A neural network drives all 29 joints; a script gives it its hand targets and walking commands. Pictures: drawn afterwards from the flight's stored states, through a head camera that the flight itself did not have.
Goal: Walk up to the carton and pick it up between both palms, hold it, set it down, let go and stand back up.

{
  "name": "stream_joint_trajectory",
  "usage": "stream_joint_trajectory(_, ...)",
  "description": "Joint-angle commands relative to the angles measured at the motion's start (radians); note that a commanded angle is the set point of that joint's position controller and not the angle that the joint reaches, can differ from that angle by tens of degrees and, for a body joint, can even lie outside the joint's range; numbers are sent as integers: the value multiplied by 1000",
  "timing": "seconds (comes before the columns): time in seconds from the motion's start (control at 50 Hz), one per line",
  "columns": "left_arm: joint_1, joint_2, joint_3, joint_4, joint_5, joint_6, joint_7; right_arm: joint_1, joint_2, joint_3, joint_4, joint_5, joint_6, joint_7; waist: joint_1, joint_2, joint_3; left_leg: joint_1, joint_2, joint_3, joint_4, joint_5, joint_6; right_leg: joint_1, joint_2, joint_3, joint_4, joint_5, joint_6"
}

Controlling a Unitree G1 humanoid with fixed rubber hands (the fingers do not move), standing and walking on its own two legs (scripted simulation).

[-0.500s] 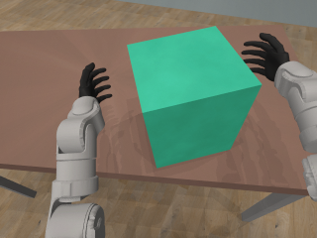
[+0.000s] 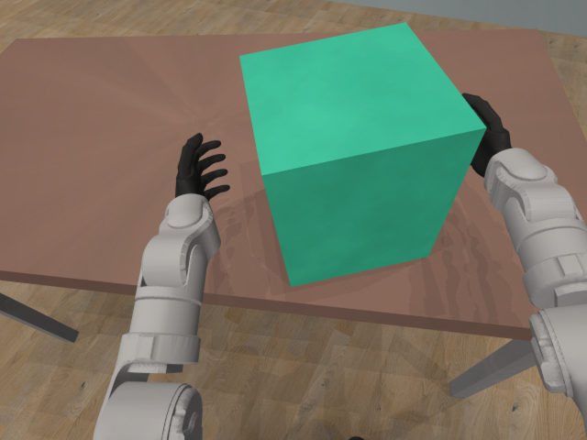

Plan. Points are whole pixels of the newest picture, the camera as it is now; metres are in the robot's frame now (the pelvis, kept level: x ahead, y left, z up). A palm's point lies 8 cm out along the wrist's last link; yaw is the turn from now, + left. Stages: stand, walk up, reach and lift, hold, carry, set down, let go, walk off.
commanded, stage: reach and lift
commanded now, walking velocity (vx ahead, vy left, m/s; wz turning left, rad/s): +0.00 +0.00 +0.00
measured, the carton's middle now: (343, 166) +0.46 +0.01 +0.10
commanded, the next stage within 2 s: none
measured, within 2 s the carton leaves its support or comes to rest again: neither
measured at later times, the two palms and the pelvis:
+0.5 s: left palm (221, 178) +0.41 +0.17 +0.12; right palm (464, 142) +0.51 -0.15 +0.11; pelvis +0.01 +0.00 +0.00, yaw +0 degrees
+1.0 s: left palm (222, 184) +0.39 +0.16 +0.13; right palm (460, 152) +0.48 -0.14 +0.11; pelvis +0.01 -0.01 +0.00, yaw +0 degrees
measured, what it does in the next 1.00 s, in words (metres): stands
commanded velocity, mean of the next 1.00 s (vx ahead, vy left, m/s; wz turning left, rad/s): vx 0.00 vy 0.00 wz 0.00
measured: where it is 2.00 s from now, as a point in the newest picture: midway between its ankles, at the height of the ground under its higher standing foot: outside the picture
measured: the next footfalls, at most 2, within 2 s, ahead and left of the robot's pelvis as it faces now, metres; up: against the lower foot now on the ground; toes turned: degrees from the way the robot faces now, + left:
none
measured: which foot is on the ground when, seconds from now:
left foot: down 0.00-1.00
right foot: down 0.00-1.00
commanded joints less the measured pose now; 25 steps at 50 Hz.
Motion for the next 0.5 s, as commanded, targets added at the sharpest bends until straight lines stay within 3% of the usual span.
stream_joint_trajectory(0.0, -586, 139, -10, -172, -3, -114, 14, -626, -181, -96, -183, -1, -74, -4, -5, -252, -703, -64, -68, 62, -31, 61, 53, 769, -80, 113, 46, 125, 93)
stream_joint_trajectory(0.1, -639, 140, -1, -72, -1, -145, 19, -652, -131, -82, -125, -5, -68, -10, 11, -254, -688, -102, -64, 61, -37, 22, 54, 771, -100, 138, 34, 51, 100)
stream_joint_trajectory(0.22, -625, 112, 14, -29, 34, -183, 10, -656, -120, -79, -110, -25, -102, -34, -1, -267, -761, -74, -64, 61, -38, 122, 49, 840, -95, 121, 61, 260, 117)
stream_joint_trajectory(0.3, -584, 73, 28, -60, 78, -200, -4, -644, -103, -67, -126, -39, -136, -57, -10, -265, -790, -24, -67, 62, -43, 198, 47, 903, -89, 95, 94, 507, 134)
stream_joint_trajectory(0.36, -544, 29, 25, -115, 107, -200, -13, -618, -81, -51, -126, -38, -152, -70, -19, -259, -772, 24, -64, 56, -50, 243, 46, 925, -79, 77, 107, 621, 139)
stream_joint_trajectory(0.48, -429, -47, 7, -267, 154, -172, -17, -548, -63, -34, -168, -33, -177, -81, -52, -252, -751, 121, -53, 37, -52, 315, 50, 916, -48, 48, 113, 729, 131)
